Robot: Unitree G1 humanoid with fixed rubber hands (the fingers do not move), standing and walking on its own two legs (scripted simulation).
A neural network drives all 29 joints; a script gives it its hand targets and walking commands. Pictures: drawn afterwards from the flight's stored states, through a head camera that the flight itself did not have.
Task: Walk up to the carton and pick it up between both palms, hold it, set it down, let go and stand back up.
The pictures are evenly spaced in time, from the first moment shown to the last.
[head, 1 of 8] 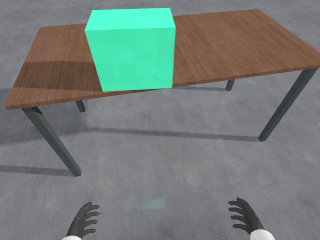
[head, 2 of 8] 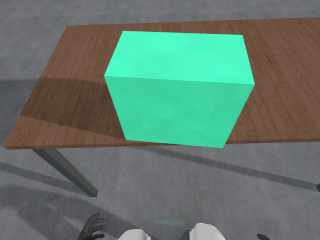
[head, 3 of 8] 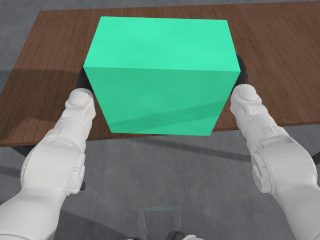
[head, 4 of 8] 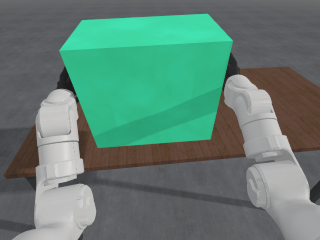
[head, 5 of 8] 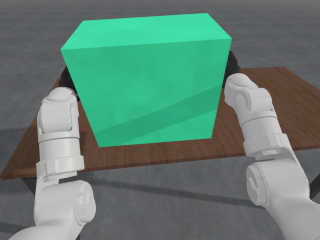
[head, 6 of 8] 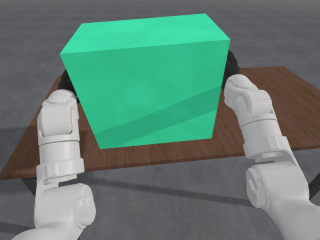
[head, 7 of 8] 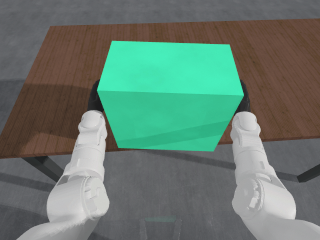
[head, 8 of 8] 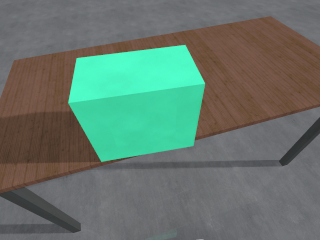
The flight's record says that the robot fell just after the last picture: no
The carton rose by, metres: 0.20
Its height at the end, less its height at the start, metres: +0.00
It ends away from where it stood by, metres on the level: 0.01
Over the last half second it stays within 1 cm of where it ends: yes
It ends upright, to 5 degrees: yes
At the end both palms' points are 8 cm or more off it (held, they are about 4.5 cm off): yes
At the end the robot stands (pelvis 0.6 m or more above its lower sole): yes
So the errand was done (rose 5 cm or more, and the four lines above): yes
